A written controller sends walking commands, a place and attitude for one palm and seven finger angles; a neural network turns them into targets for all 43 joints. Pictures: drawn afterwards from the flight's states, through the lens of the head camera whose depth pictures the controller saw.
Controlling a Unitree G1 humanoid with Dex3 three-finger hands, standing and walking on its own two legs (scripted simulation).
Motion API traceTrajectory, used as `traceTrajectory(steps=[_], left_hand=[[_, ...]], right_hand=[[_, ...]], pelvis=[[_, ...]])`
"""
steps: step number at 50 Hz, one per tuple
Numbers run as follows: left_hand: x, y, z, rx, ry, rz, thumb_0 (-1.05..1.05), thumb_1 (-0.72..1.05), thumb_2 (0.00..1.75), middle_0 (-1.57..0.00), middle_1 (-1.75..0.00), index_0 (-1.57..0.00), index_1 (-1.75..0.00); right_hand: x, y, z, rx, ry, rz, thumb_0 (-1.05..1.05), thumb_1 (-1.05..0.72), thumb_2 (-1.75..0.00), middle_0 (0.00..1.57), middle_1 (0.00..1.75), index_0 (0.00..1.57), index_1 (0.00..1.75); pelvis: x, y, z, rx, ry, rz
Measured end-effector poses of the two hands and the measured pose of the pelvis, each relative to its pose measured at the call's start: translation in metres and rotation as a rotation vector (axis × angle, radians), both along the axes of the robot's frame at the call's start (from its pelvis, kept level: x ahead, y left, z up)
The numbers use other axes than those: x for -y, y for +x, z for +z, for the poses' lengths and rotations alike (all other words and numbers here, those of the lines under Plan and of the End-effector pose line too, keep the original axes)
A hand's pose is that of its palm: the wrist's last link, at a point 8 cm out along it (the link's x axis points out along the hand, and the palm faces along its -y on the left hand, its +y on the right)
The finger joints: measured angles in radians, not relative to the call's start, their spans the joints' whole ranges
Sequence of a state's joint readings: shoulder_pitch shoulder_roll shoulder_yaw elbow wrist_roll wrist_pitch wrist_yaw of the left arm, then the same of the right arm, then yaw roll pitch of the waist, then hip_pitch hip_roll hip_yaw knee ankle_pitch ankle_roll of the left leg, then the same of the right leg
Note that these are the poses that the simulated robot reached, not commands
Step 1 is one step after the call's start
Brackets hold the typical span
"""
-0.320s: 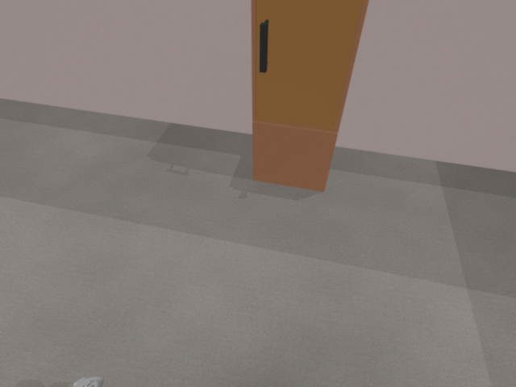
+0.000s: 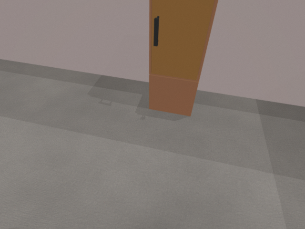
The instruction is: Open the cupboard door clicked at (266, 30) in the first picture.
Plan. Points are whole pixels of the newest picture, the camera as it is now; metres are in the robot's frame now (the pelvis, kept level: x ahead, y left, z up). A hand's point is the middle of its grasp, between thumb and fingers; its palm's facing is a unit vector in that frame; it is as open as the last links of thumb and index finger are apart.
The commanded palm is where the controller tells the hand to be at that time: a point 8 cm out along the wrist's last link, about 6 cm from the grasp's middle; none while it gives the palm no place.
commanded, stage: stand and wait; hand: left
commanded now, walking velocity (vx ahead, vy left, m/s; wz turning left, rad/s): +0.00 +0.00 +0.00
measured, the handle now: (156, 31) +1.26 +0.06 +0.00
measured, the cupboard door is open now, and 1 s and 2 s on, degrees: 0 0 0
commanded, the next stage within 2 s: look at it before walking up in 0.50 s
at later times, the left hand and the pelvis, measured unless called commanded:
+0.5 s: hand out of the picture +0.05 +0.24 -0.16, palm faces -0.03 -0.94 -0.34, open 7.4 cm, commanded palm none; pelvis -0.01 +0.00 +0.00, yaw +0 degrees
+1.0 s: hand out of the picture +0.07 +0.24 -0.15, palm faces -0.02 -0.94 -0.34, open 7.4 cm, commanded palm none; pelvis +0.00 +0.00 +0.00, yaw +0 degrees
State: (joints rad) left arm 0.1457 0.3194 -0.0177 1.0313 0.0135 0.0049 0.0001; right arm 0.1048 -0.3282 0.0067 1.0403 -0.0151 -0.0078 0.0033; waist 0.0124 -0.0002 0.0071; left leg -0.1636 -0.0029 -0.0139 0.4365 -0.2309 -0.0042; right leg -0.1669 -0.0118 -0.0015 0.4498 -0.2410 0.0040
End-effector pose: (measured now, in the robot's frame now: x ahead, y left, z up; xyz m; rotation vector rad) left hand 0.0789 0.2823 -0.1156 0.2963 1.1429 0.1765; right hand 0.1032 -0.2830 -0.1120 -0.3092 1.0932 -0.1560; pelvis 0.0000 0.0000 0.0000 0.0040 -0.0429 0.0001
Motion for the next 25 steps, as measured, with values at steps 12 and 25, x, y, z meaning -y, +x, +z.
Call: traceTrajectory(steps=[12, 25], left_hand=[[-0.005, -0.032, -0.004, -0.082, 0.013, 0.024, 0.01, 0.90, 0.90, -0.20, -0.30, -0.20, -0.30], [-0.007, -0.031, -0.003, -0.088, 0.018, 0.015, 0.01, 0.90, 0.90, -0.20, -0.30, -0.20, -0.30]], right_hand=[[0.013, -0.046, -0.006, -0.122, -0.018, -0.040, 0.00, -0.91, -0.90, 0.20, 0.30, 0.21, 0.30], [0.012, -0.058, -0.008, -0.145, -0.010, -0.056, 0.00, -0.91, -0.90, 0.20, 0.30, 0.21, 0.30]], pelvis=[[0.003, -0.008, 0.002, -0.001, -0.003, 0.002], [0.003, -0.010, 0.002, -0.004, -0.002, -0.003]])
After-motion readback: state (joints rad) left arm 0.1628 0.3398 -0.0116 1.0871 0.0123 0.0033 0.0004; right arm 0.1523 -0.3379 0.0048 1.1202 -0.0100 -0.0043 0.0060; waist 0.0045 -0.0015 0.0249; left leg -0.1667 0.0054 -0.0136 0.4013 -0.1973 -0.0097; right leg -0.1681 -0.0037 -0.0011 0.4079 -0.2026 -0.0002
